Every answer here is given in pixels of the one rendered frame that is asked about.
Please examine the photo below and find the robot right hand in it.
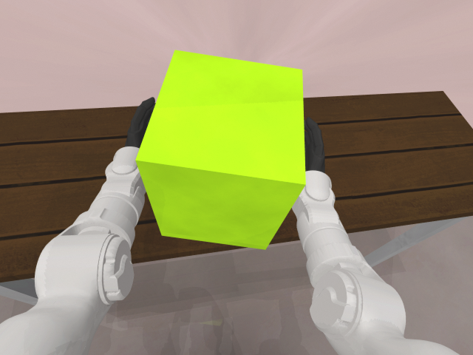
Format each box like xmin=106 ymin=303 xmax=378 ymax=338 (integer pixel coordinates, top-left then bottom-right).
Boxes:
xmin=304 ymin=117 xmax=325 ymax=173

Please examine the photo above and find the left robot upper arm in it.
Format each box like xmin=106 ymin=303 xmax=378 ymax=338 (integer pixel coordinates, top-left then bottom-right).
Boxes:
xmin=0 ymin=234 xmax=134 ymax=355

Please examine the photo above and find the carton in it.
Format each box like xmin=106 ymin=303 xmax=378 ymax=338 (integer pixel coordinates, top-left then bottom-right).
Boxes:
xmin=135 ymin=50 xmax=306 ymax=250

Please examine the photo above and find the robot left forearm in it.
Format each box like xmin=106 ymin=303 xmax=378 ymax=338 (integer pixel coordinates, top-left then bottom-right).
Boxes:
xmin=35 ymin=146 xmax=146 ymax=297

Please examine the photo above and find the robot right forearm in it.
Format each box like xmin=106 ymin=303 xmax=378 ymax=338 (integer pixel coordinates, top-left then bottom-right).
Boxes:
xmin=292 ymin=170 xmax=386 ymax=288

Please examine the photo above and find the robot left hand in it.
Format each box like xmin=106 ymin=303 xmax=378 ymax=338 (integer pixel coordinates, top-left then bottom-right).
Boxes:
xmin=124 ymin=97 xmax=156 ymax=148

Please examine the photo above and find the right robot upper arm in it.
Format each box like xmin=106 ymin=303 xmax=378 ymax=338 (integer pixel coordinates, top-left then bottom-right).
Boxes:
xmin=310 ymin=269 xmax=460 ymax=355

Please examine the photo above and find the table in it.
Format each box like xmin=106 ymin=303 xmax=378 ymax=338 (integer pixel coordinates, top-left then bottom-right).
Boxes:
xmin=0 ymin=91 xmax=473 ymax=305

